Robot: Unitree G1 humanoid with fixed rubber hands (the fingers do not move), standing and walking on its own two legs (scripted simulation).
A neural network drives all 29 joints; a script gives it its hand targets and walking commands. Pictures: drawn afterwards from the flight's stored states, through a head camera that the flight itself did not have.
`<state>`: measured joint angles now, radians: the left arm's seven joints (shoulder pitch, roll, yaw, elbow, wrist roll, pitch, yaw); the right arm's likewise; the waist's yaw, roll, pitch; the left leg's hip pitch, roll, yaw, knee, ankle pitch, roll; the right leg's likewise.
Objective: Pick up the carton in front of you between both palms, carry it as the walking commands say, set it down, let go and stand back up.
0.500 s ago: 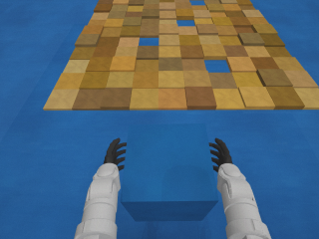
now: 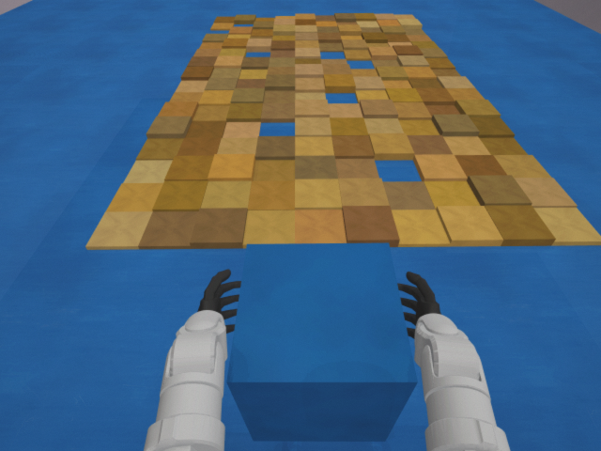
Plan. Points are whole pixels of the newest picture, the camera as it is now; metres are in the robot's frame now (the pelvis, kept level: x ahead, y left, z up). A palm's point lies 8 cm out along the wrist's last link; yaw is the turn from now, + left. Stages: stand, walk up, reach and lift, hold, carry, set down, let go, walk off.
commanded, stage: reach and lift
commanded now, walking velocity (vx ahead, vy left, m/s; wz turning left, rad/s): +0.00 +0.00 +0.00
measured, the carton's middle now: (318, 346) +0.30 +0.00 -0.05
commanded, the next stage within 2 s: hold in 0.76 s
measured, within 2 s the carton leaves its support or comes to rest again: neither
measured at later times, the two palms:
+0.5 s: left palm (212, 310) +0.31 +0.15 +0.04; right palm (428, 313) +0.31 -0.15 +0.04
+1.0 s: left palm (209, 310) +0.29 +0.15 +0.06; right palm (437, 312) +0.29 -0.15 +0.06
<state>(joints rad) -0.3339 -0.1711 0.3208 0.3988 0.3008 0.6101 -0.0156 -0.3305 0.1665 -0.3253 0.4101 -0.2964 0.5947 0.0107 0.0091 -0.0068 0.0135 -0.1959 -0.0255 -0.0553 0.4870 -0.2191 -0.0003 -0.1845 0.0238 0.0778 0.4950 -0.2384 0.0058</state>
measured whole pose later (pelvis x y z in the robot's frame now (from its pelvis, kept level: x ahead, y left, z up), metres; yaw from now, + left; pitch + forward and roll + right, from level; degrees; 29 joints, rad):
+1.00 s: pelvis +0.01 +0.00 +0.01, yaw +0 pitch -8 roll +0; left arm -0.23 -0.15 0.20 0.19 0.25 0.76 -0.01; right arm -0.24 0.15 -0.20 0.20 -0.25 0.75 0.00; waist 0.00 0.00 0.02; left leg -0.04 -0.02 -0.07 0.36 -0.18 -0.01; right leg -0.03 0.02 0.07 0.36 -0.19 0.00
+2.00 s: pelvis +0.01 -0.01 +0.01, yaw +0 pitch -8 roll +0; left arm -0.23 -0.14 0.19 0.17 0.26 0.77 -0.01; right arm -0.23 0.14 -0.20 0.18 -0.26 0.77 0.01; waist 0.00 0.00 0.04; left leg -0.04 -0.02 -0.07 0.36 -0.18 -0.01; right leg -0.03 0.02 0.07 0.36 -0.20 0.00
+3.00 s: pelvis +0.33 -0.05 -0.02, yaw -1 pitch +4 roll -1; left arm 0.07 -0.13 0.05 -0.46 -0.02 1.10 0.19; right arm 0.07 0.13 -0.06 -0.49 0.01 1.13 -0.19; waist 0.00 0.04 -0.15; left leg -0.11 0.13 0.12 0.69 -0.49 -0.04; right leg -0.48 -0.06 -0.25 0.58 -0.15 -0.07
